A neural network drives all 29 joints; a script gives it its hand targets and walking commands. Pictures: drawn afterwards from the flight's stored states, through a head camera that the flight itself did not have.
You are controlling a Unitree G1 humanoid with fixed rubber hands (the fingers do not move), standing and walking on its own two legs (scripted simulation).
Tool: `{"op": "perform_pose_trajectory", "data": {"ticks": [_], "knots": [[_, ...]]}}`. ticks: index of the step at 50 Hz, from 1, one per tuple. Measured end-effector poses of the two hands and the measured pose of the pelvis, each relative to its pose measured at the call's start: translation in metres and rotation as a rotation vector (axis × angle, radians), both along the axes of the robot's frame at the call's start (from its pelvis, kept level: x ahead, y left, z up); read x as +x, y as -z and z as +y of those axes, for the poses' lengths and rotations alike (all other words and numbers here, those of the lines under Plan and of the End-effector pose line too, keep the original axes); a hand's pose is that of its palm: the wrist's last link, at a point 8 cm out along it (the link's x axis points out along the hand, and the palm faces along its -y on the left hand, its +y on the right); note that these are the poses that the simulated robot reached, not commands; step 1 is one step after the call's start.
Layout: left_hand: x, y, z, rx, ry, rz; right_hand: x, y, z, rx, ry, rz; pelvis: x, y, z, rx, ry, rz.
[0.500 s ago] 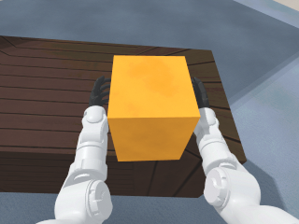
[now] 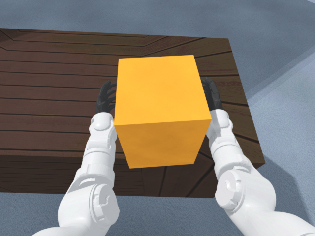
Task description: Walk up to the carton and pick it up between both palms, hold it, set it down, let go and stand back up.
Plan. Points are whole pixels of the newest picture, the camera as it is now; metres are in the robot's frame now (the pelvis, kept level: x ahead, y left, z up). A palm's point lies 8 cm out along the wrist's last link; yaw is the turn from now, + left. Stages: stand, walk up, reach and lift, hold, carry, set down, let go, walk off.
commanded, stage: set down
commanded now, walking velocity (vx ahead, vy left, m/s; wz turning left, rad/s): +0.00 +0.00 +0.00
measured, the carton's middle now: (159, 115) +0.42 +0.03 +0.01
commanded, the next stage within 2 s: none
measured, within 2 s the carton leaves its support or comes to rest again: neither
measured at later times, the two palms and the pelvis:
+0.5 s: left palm (104, 114) +0.39 +0.17 +0.03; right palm (211, 108) +0.43 -0.12 +0.04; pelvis +0.00 +0.00 +0.00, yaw +0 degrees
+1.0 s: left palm (105, 114) +0.39 +0.17 +0.03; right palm (212, 111) +0.43 -0.12 +0.04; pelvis +0.00 +0.00 +0.00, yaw +0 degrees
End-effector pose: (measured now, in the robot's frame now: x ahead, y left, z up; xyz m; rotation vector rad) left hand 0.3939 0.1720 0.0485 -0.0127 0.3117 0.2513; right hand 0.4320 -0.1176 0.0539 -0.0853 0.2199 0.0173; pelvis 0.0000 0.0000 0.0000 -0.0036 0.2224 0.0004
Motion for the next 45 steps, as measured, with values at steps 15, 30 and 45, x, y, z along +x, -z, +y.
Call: {"op": "perform_pose_trajectory", "data": {"ticks": [15,30,45], "knots": [[0.000,0.014,0.002,-0.004,-0.010,0.009,0.004,0.009,0.003,-0.010,-0.013,0.008,-0.001,0.002,0.001,0.001,0.003,0.037],[0.001,0.015,0.002,0.011,-0.001,-0.007,0.001,0.012,0.001,-0.010,-0.007,-0.009,-0.003,0.002,0.004,0.000,0.005,0.046],[0.000,0.015,0.000,0.016,0.005,-0.015,-0.002,0.016,0.000,-0.015,-0.008,-0.012,-0.004,0.002,0.005,0.002,0.005,0.044]]}}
